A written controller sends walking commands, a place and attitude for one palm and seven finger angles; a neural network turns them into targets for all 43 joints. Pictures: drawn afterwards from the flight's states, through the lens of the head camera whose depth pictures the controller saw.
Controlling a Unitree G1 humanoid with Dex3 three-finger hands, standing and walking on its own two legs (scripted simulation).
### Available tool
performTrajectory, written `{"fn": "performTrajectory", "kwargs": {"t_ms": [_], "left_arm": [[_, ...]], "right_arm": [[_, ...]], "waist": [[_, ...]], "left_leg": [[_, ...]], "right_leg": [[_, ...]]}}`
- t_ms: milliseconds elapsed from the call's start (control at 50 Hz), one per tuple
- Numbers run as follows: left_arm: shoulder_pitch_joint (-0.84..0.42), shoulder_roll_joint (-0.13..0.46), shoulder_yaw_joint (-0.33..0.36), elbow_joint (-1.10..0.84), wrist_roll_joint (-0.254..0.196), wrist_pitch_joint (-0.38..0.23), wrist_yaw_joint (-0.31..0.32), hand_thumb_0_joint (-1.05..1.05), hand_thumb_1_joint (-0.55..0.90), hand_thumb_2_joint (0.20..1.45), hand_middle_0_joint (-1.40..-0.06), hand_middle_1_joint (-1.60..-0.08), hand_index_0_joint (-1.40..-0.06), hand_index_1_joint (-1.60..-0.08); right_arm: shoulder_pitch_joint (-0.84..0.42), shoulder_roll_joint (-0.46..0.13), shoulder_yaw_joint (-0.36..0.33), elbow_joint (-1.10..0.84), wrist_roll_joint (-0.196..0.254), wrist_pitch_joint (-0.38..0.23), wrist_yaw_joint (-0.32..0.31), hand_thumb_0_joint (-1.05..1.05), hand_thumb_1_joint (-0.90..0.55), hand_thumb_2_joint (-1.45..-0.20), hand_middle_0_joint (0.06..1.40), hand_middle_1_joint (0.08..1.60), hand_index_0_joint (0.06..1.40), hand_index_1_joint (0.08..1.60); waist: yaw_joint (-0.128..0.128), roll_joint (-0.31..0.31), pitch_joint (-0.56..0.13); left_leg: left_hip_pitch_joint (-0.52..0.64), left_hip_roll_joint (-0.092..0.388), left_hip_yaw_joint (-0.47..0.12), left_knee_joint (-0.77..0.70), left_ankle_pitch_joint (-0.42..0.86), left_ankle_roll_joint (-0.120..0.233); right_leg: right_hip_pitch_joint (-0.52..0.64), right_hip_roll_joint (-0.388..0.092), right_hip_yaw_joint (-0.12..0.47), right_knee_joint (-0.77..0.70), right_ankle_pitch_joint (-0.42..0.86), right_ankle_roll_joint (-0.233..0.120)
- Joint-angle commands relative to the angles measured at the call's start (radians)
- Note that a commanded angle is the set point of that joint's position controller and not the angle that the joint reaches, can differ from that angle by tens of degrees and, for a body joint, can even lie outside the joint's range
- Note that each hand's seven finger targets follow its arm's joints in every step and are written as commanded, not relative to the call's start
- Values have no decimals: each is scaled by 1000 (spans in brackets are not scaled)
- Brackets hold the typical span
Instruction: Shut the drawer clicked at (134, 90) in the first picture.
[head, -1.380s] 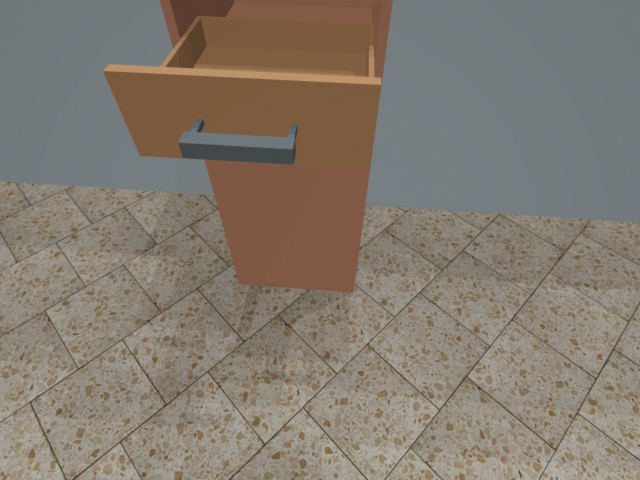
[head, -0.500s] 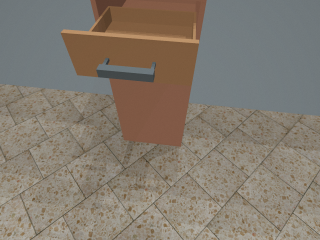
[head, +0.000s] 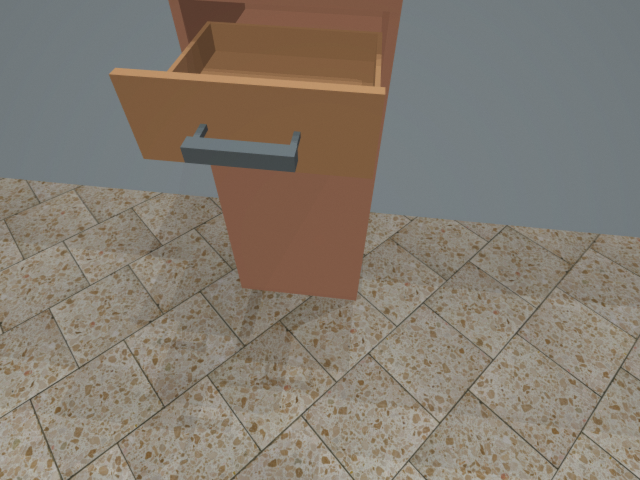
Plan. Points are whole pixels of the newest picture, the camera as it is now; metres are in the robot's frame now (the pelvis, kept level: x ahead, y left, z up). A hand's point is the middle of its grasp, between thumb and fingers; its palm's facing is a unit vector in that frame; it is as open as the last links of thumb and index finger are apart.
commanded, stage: take the last steps up to it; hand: left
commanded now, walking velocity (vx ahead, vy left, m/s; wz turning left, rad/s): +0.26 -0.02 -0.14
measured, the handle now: (244, 144) +0.53 +0.14 +0.13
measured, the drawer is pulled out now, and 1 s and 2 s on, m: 0.29 0.29 0.29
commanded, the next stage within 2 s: come to a stop and stand still in 0.54 s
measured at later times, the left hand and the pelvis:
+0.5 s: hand (220, 462) +0.18 +0.16 -0.18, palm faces +0.01 -0.97 -0.23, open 7.3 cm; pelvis +0.10 -0.03 -0.02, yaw +0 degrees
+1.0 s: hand (240, 422) +0.23 +0.14 -0.17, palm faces +0.01 -0.96 -0.28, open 7.3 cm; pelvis +0.19 -0.06 +0.00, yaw -3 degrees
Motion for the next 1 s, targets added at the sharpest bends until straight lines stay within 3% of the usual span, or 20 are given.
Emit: {"fn": "performTrajectory", "kwargs": {"t_ms": [0, 120, 160, 200, 280, 380, 400, 420, 440, 480, 540, 600, 640, 660, 680, 700, 760, 840, 880, 980], "left_arm": [[97, 145, 41, -17, 3, 0, -6, 0, 900, 900, -200, -300, -200, -300], [74, 138, 58, -34, 5, -11, -17, 0, 900, 900, -200, -300, -200, -300], [48, 98, 55, -46, 2, -17, -26, 0, 900, 900, -200, -300, -200, -300], [-32, 75, 43, -81, 4, -22, -29, 0, 900, 900, -200, -300, -200, -300], [-84, 61, 55, -115, 1, -19, -44, 0, 900, 900, -200, -300, -200, -300], [54, 71, 68, -72, 5, -17, -59, 0, 900, 900, -200, -300, -200, -300], [131, 114, 80, -46, 6, -23, -53, 0, 900, 900, -200, -300, -200, -300], [240, 204, 98, -21, 13, -32, -38, 0, 900, 900, -200, -300, -200, -300], [256, 249, 102, -20, 4, -27, -26, 0, 900, 900, -200, -300, -200, -300], [106, 191, 92, -62, 4, -20, -13, 0, 900, 900, -200, -300, -200, -300], [14, 148, 79, -95, 15, -29, -4, 0, 900, 900, -200, -300, -200, -300], [-17, 153, 80, -99, 6, -31, -14, 0, 900, 900, -200, -300, -200, -300], [-14, 98, 67, -111, -6, -23, -20, 0, 900, 900, -200, -300, -200, -300], [-1, 54, 54, -124, -12, -18, -16, 0, 900, 900, -200, -300, -200, -300], [-10, 66, 46, -120, -12, -17, -9, 0, 900, 900, -200, -300, -200, -300], [5, 54, 36, -119, -6, -13, -4, 0, 900, 900, -200, -300, -200, -300], [30, 118, 55, -99, 2, -1, 0, 0, 900, 900, -200, -300, -200, -300], [56, 210, 79, -112, 6, -9, 10, 0, 900, 900, -200, -300, -200, -300], [104, 227, 83, -98, 15, -1, 20, 0, 900, 900, -200, -300, -200, -300], [59, 229, 85, -149, 16, 15, 26, 0, 900, 900, -200, -300, -200, -300]], "right_arm": [[56, -85, -24, -34, -13, -6, 5, 0, -900, -900, 200, 300, 200, 300], [109, -75, -27, -40, -11, -28, 7, 0, -900, -900, 200, 300, 200, 300], [199, -122, -33, -5, -16, -42, -2, 0, -900, -900, 200, 300, 200, 300], [327, -172, -49, 24, -23, -47, -20, 0, -900, -900, 200, 300, 200, 300], [239, -162, -42, -14, -26, -65, -22, 0, -900, -900, 200, 300, 200, 300], [141, -175, -46, -31, -18, -55, -13, 0, -900, -900, 200, 300, 200, 300], [129, -157, -45, -42, -7, -51, -6, 0, -900, -900, 200, 300, 200, 300], [99, -96, -36, -73, 9, -51, 2, 0, -900, -900, 200, 300, 200, 300], [61, -92, -38, -105, 6, -46, 7, 0, -900, -900, 200, 300, 200, 300], [43, -77, -48, -103, 1, -44, 13, 0, -900, -900, 200, 300, 200, 300], [62, -46, -36, -92, 1, -32, 14, 0, -900, -900, 200, 300, 200, 300], [157, -9, -28, -58, -4, -41, 18, 0, -900, -900, 200, 300, 200, 300], [205, -81, -29, -43, -9, -56, 8, 0, -900, -900, 200, 300, 200, 300], [206, -165, -41, -57, -16, -61, -3, 0, -900, -900, 200, 300, 200, 300], [154, -165, -37, -74, -14, -51, -12, 0, -900, -900, 200, 300, 200, 300], [106, -176, -37, -95, -16, -47, -14, 0, -900, -900, 200, 300, 200, 300], [25, -157, -39, -108, 7, -33, -25, 0, -900, -900, 200, 300, 200, 300], [-24, -161, -74, -164, 10, 2, -21, 0, -900, -900, 200, 300, 200, 300], [-127, -126, -69, -203, 13, 21, -9, 0, -900, -900, 200, 300, 200, 300], [-211, -108, -60, -227, 12, 39, 9, 0, -900, -900, 200, 300, 200, 300]], "waist": [[14, -86, 100], [-26, -15, 121], [-51, 174, 110], [-95, 270, 92], [-36, 130, 66], [52, 73, -25], [90, -51, -45], [135, -286, -52], [137, -326, -30], [65, -172, 51], [5, -168, 8], [-46, -61, -27], [-53, 115, -35], [-44, 295, -50], [-30, 252, -61], [-9, 148, -44], [9, 209, -47], [16, -113, -135], [70, -253, -83], [62, -167, -80]], "left_leg": [[-121, 26, -13, 20, -170, 32], [-81, 44, 9, 80, -82, 39], [62, 158, -170, -56, -2, 99], [238, 348, -410, -158, 193, 244], [134, 312, -252, -167, 296, 216], [-68, 178, -58, -25, 103, 117], [-191, 105, -7, 94, -20, 82], [-378, -21, 84, 336, -253, 32], [-425, -20, 38, 597, -442, 30], [-429, 49, -38, 663, -345, 29], [-253, 69, -27, 472, -331, 25], [-3, 11, 72, 159, -42, 2], [121, 79, -49, -25, 141, 24], [129, 261, -271, -80, 337, 122], [95, 333, -302, -83, 579, 204], [42, 324, -249, -54, 659, 220], [122, 176, -77, 74, 940, 104], [-7, 47, 32, 263, 463, 7], [-268, -60, 8, 497, -338, -15], [-346, -65, -34, 515, -285, -23]], "right_leg": [[-92, -163, 218, -174, -349, -41], [-156, -183, 232, -106, -258, -99], [-269, -68, 91, 142, -89, -48], [-507, -15, 18, 500, -275, -13], [-469, -105, 100, 566, -195, -2], [-26, -21, -30, 176, -4, 6], [137, -39, 24, 91, 5, -6], [232, -265, 376, -71, -99, -80], [172, -429, 587, -200, -97, -163], [28, -362, 453, -160, 14, -195], [-81, -317, 274, -95, 330, -173], [-188, -234, 192, -37, 182, -114], [-250, -119, 118, 133, 116, -29], [-304, -49, 51, 260, -45, 31], [-264, -53, 61, 338, -252, 49], [-202, -62, 87, 329, -304, 51], [-142, -78, 66, 110, 108, 52], [14, -235, 174, 144, 1008, -16], [141, -372, 297, 83, 1346, -117], [222, -312, 219, 58, 1099, -119]]}}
